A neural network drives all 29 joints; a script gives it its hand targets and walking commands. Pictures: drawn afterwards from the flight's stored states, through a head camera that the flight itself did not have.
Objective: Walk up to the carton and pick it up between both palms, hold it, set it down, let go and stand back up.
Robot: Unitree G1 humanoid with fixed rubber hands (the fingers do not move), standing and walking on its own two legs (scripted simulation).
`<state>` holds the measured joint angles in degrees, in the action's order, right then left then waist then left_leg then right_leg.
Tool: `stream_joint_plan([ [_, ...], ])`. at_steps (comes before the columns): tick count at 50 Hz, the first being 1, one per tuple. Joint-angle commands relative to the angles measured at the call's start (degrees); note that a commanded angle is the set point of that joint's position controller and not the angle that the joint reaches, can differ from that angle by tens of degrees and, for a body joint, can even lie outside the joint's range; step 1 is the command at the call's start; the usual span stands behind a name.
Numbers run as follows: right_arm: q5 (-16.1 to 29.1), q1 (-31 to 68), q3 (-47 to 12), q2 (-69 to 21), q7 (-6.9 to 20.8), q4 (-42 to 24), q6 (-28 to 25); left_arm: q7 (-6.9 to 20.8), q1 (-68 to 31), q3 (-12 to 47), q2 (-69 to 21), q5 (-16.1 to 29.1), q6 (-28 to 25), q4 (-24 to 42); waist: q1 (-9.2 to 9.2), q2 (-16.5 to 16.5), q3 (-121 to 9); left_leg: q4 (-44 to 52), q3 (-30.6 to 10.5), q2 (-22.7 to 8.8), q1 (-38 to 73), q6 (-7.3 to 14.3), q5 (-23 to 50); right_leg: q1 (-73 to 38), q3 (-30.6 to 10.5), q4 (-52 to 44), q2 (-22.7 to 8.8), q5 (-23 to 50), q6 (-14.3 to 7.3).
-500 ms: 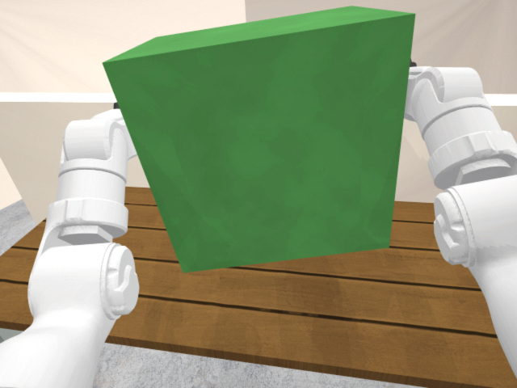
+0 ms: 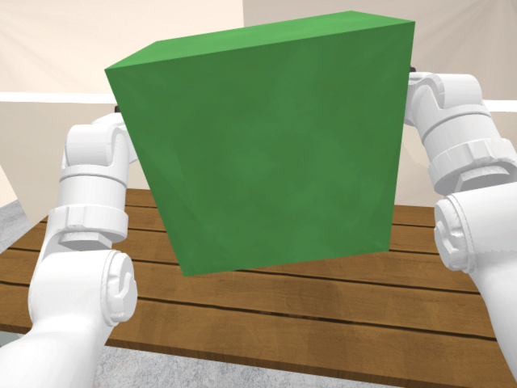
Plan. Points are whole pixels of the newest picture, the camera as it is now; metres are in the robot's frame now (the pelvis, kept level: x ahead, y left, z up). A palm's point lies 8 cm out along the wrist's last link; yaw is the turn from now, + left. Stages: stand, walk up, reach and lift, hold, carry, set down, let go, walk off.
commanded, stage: hold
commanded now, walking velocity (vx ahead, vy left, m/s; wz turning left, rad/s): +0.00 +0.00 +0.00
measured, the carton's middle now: (268, 142) +0.35 -0.03 +0.29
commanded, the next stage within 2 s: none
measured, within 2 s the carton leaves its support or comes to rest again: neither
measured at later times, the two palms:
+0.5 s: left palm (134, 128) +0.37 +0.16 +0.32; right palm (406, 95) +0.35 -0.22 +0.35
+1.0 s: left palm (131, 130) +0.37 +0.16 +0.32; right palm (401, 94) +0.35 -0.22 +0.35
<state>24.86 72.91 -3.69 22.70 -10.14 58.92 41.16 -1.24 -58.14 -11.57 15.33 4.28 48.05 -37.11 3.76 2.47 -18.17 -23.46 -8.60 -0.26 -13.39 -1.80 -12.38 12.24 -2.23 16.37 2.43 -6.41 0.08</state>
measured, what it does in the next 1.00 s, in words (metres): stands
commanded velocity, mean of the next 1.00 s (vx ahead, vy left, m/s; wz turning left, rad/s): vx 0.00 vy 0.00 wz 0.00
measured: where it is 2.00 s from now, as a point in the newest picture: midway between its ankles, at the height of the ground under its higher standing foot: outside the picture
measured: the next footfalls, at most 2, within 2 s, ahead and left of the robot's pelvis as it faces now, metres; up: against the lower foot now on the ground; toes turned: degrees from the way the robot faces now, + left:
none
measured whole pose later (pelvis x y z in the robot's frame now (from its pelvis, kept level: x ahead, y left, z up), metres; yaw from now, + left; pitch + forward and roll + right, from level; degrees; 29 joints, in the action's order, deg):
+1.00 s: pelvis -0.01 +0.00 +0.00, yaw +0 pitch +3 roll -2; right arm 24.2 74.2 -4.0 23.0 -9.7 60.6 40.6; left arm -1.2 -59.3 -11.1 15.6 4.9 46.3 -39.6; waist 3.6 2.6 -18.4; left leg -23.7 -8.4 -0.3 -14.6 -1.9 -11.9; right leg 13.5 -2.4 16.9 2.5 -6.2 0.1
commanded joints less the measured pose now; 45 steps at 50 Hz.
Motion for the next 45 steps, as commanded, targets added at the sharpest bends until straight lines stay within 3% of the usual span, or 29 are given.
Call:
stream_joint_plan([
  [1, 11.65, 44.07, -4.23, -45.90, 9.00, -23.04, -1.30, 8.22, -57.84, 13.40, -35.98, 8.15, -5.54, 16.75, 0.02, -0.84, -17.71, 3.73, 2.79, 2.21, -1.62, -1.26, 11.92, -17.96, -0.86, 1.14, 0.51, 16.02, 0.02],
  [2, 11.89, 45.05, -3.80, -45.28, 9.37, -24.36, -1.37, 8.21, -59.41, 14.84, -37.51, 8.98, -5.69, 17.88, -0.32, 0.75, -18.58, 4.17, 2.37, 1.71, -2.05, -1.98, 11.78, -17.24, -0.42, 1.67, 1.28, 14.19, -0.76],
  [3, 11.61, 44.43, -2.09, -43.33, 9.30, -22.83, -1.49, 8.41, -60.63, 16.55, -38.14, 9.88, -5.64, 19.23, 2.28, 2.42, -18.79, 4.32, 2.40, 1.07, -0.86, -2.87, 11.46, -16.56, -0.30, 1.49, 1.12, 13.54, -0.96],
  [4, 11.50, 45.67, -3.35, -44.84, 9.49, -23.59, -1.75, 8.14, -60.73, 15.27, -37.71, 9.14, -5.42, 18.56, 0.35, 1.69, -18.23, 4.22, 2.83, 1.77, -1.02, -2.41, 12.05, -16.78, -0.31, 1.15, 1.11, 13.64, -0.59],
  [5, 12.09, 44.87, -3.58, -44.21, 9.50, -23.17, -1.46, 8.14, -59.19, 15.61, -38.47, 9.12, -5.27, 18.32, 0.61, 1.93, -17.70, 4.35, 2.74, 1.49, -0.63, -2.55, 12.11, -16.11, -0.64, 1.33, 1.67, 13.92, -1.05],
  [6, 12.20, 44.39, -4.68, -44.19, 9.83, -22.60, -1.20, 8.26, -57.84, 14.31, -37.52, 8.14, -4.83, 17.22, -1.03, 1.68, -15.92, 4.56, 2.79, 1.46, -1.43, -2.17, 11.95, -16.19, -0.98, 1.09, 1.42, 12.90, -0.92],
  [8, 11.00, 47.40, -4.45, -45.83, 10.19, -22.29, -1.56, 8.08, -59.10, 11.92, -36.62, 7.60, -5.18, 14.18, -1.86, -2.56, -15.29, 5.49, 3.15, 1.90, -3.65, -0.91, 7.82, -15.73, -0.43, 0.53, 1.01, 9.64, -0.24],
  [10, 11.56, 47.33, -3.81, -46.80, 9.79, -23.94, -2.02, 7.90, -61.74, 15.24, -37.44, 10.58, -6.14, 19.28, -0.14, -1.56, -20.21, 4.63, 3.14, 1.94, -2.41, -1.20, 9.05, -17.00, -0.41, 1.67, 1.20, 12.88, -0.28],
  [13, 12.12, 47.72, -5.23, -47.83, 9.83, -23.79, -2.22, 7.39, -60.87, 14.58, -36.72, 9.91, -6.14, 17.16, -1.19, -1.95, -20.74, 4.20, 3.54, 2.22, -2.41, -0.91, 10.50, -17.18, -0.64, 1.48, 0.90, 15.07, 0.06],
  [14, 11.88, 44.79, -4.95, -47.15, 9.47, -23.59, -1.83, 7.52, -60.82, 15.35, -36.67, 10.77, -6.16, 19.20, 0.37, -1.73, -20.99, 3.72, 3.37, 2.38, -1.47, -1.28, 11.71, -17.79, -0.56, 1.78, 1.04, 17.49, 0.24],
  [17, 10.89, 46.38, -5.18, -46.82, 9.19, -22.82, -1.84, 8.19, -58.29, 11.96, -35.61, 8.88, -6.01, 13.85, -1.24, -3.99, -16.02, 4.89, 3.16, 2.29, -2.36, -0.67, 8.17, -15.55, -0.32, 0.96, 0.83, 13.15, 0.46],
  [18, 10.49, 46.46, -3.09, -46.03, 9.12, -20.87, -1.82, 8.38, -60.95, 13.75, -35.25, 9.71, -6.29, 15.44, 0.85, -2.68, -15.78, 5.20, 3.19, 1.91, -2.88, -0.93, 5.86, -14.38, -0.42, 0.76, 0.57, 10.72, 0.05],
  [22, 10.37, 48.76, -3.91, -47.57, 9.13, -21.77, -1.81, 8.82, -60.74, 12.89, -35.64, 9.94, -6.34, 12.73, -0.38, -3.28, -17.83, 4.86, 3.24, 2.34, -3.74, 0.04, 5.39, -16.19, -1.13, 0.64, 0.14, 10.98, 0.36],
  [23, 9.58, 48.10, -1.96, -46.75, 8.95, -21.06, -2.31, 8.90, -62.23, 14.92, -36.97, 11.32, -6.72, 12.25, 1.11, -1.42, -16.34, 4.93, 3.23, 2.05, -4.30, -0.78, 4.70, -13.80, -1.15, 0.60, 0.31, 10.50, -0.17],
  [24, 10.78, 47.11, -3.67, -47.42, 8.76, -21.27, -1.89, 8.94, -60.39, 13.28, -35.59, 9.85, -6.56, 13.37, -0.36, -2.56, -18.28, 4.76, 3.44, 2.10, -3.98, -0.17, 6.00, -16.29, -1.34, 0.88, 0.16, 11.69, -0.13],
  [26, 10.31, 48.44, -2.92, -47.95, 8.80, -21.15, -2.07, 8.89, -62.03, 13.11, -35.42, 10.15, -6.87, 12.66, 0.10, -2.38, -18.06, 4.76, 3.20, 2.40, -4.29, -0.07, 4.78, -15.82, -0.76, 1.17, -0.41, 11.05, 0.53],
  [27, 11.34, 48.19, -3.93, -48.75, 9.07, -20.63, -1.86, 8.43, -63.43, 12.28, -34.37, 10.02, -7.12, 15.06, -1.41, -2.37, -18.86, 4.90, 3.15, 2.48, -4.35, 0.07, 5.38, -16.52, -0.77, 1.49, -0.12, 10.87, 0.35],
  [30, 10.22, 48.44, -3.22, -46.98, 8.79, -20.04, -1.81, 8.91, -61.02, 11.86, -35.59, 9.55, -6.50, 9.99, -0.19, -3.47, -15.87, 5.15, 3.13, 2.26, -4.67, -0.23, 4.18, -14.80, -0.86, 0.76, 0.21, 9.55, 0.37],
  [31, 9.54, 48.87, -2.54, -47.02, 8.91, -18.98, -1.92, 8.90, -62.24, 11.39, -34.27, 9.72, -6.66, 9.70, -0.47, -3.98, -15.47, 5.77, 3.51, 2.12, -4.66, 0.13, 2.42, -14.09, -0.83, 0.35, -0.23, 7.24, 0.67],
  [32, 10.54, 50.01, -4.17, -49.33, 8.86, -21.96, -2.42, 8.86, -60.84, 11.47, -34.48, 10.21, -7.08, 10.70, -1.24, -5.73, -19.23, 5.14, 3.71, 2.62, -4.60, 0.81, 4.74, -15.83, -0.85, 0.69, -0.23, 10.78, 0.88],
  [34, 12.19, 49.10, -4.94, -49.17, 9.04, -23.98, -2.53, 7.91, -63.87, 14.00, -36.05, 10.72, -7.59, 16.27, -1.35, -1.04, -22.78, 4.41, 3.50, 2.78, -3.11, -0.40, 8.35, -17.36, -0.81, 1.83, 0.22, 13.37, 0.23],
  [35, 12.51, 47.59, -4.07, -47.57, 8.97, -21.55, -2.30, 8.13, -62.86, 14.90, -36.90, 10.35, -7.15, 15.97, -0.52, 0.76, -21.68, 3.57, 3.15, 2.37, -1.72, -1.08, 10.90, -17.15, -1.12, 1.57, 0.31, 15.34, -0.14],
  [37, 10.70, 47.07, -1.60, -45.79, 8.71, -20.55, -2.33, 8.68, -61.67, 15.24, -37.03, 10.48, -6.70, 13.37, 2.13, -0.30, -17.71, 4.30, 2.53, 1.85, -2.31, -1.45, 8.12, -15.50, -0.65, 1.13, 0.56, 12.82, -0.36],
  [39, 8.52, 46.09, -0.56, -44.38, 8.82, -18.40, -2.23, 8.96, -59.81, 13.90, -36.16, 9.86, -6.75, 10.38, 2.62, -1.52, -15.36, 4.95, 2.79, 1.56, -3.24, -0.97, 5.29, -14.54, -0.70, 0.22, 0.28, 9.23, -0.59],
  [41, 9.16, 48.98, -1.78, -46.35, 9.22, -19.60, -2.39, 9.13, -61.39, 13.32, -36.31, 9.79, -7.18, 9.77, 0.95, -1.78, -16.05, 5.42, 3.13, 2.17, -3.74, -0.44, 3.68, -13.53, -0.71, 0.15, 0.10, 6.58, -0.39],
  [42, 9.96, 48.18, -3.39, -46.49, 9.48, -20.68, -2.45, 8.52, -60.87, 13.36, -36.73, 9.74, -7.26, 12.06, -0.60, -1.43, -17.59, 5.59, 2.98, 1.95, -4.06, -0.67, 6.54, -15.77, -0.69, 0.99, 0.63, 9.80, -0.94],
  [43, 10.92, 48.01, -3.68, -46.36, 9.31, -20.51, -2.37, 8.21, -61.82, 13.63, -37.17, 9.79, -7.18, 13.36, -0.45, -0.13, -19.46, 4.71, 3.08, 2.07, -3.17, -1.19, 7.85, -16.66, -0.94, 1.17, 0.58, 11.11, -0.52],
  [44, 10.40, 49.04, -2.84, -46.42, 9.17, -22.34, -2.96, 8.49, -63.53, 16.27, -38.37, 12.41, -7.61, 14.52, 1.51, 0.08, -20.52, 4.28, 3.01, 2.23, -3.41, -1.41, 8.24, -15.99, -0.81, 1.35, 0.84, 12.35, -0.63],
  [45, 11.75, 50.38, -4.56, -47.59, 9.33, -24.38, -3.30, 8.19, -63.15, 15.95, -38.39, 11.89, -7.39, 14.52, -0.83, -0.19, -20.94, 3.63, 2.98, 2.53, -3.78, -1.26, 10.74, -16.89, -0.81, 1.89, 0.86, 13.99, -0.63],
])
